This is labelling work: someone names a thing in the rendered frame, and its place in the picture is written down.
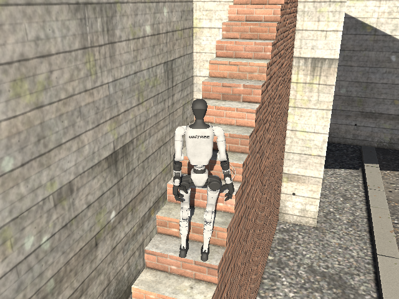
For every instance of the stairs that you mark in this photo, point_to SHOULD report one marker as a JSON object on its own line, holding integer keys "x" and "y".
{"x": 247, "y": 94}

